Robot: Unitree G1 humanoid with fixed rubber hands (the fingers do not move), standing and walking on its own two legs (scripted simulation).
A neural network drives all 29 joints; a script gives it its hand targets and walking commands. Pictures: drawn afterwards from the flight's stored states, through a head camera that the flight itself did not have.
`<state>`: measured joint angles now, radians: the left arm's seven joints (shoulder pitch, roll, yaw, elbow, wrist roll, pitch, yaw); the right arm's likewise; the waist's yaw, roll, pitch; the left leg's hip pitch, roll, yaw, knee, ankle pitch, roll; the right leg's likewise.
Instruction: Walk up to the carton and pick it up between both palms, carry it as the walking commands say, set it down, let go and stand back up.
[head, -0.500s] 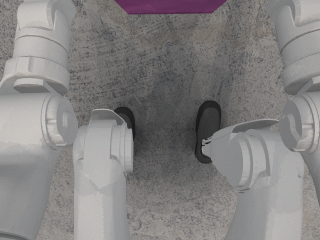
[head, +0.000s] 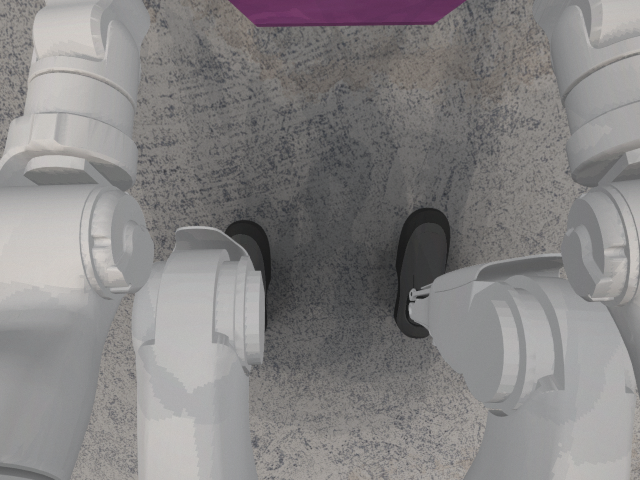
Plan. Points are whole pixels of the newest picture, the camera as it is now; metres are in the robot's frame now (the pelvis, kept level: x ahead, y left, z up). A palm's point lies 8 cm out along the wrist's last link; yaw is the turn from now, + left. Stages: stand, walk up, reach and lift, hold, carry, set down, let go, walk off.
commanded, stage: reach and lift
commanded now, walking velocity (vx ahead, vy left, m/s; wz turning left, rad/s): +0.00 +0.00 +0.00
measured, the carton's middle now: out of the picture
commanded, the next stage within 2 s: none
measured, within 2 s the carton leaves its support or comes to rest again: leaves its support in 1.20 s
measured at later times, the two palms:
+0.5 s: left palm out of the picture +0.56 +0.18 -0.19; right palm out of the picture +0.57 -0.13 -0.19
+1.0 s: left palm out of the picture +0.56 +0.19 -0.19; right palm out of the picture +0.57 -0.13 -0.19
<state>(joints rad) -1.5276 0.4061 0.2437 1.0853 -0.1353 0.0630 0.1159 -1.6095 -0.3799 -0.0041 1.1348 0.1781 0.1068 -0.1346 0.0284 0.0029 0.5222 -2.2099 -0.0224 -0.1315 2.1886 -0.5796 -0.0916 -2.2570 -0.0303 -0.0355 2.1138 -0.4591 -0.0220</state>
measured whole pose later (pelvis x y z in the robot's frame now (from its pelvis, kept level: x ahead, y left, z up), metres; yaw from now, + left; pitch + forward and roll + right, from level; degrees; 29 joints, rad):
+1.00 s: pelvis +0.00 +0.00 -0.01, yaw +0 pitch +34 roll -1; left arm -1.57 0.33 0.22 1.09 -0.15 0.11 0.06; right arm -1.61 -0.35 -0.09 1.12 0.18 0.17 -0.10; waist 0.04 0.00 0.51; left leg -2.22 -0.02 -0.13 2.21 -0.59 -0.09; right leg -2.27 -0.03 -0.03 2.13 -0.46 -0.02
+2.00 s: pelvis -0.01 +0.00 +0.03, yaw +0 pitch +25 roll -2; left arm -1.54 0.32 0.22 0.96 -0.14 0.33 0.13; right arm -1.48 -0.26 -0.19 0.85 0.12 0.41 -0.19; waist 0.05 0.00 0.52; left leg -1.99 -0.03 -0.13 2.14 -0.59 -0.09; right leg -2.03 -0.02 -0.03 2.07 -0.47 -0.02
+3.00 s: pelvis -0.02 +0.00 +0.12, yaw +2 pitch +17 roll -1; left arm -1.34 0.22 0.27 0.78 -0.09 0.41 0.13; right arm -1.27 -0.17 -0.30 0.64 0.00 0.51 -0.16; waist 0.05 0.00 0.52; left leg -1.60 -0.04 -0.13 1.84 -0.54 -0.09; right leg -1.64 -0.02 -0.03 1.78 -0.45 -0.02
